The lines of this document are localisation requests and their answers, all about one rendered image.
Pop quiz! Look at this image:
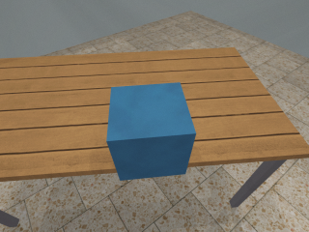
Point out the carton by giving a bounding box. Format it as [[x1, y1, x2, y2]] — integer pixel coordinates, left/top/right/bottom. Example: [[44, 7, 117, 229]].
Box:
[[106, 82, 196, 181]]

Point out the table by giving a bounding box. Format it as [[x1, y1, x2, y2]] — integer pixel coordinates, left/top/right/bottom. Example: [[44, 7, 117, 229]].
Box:
[[0, 47, 309, 227]]

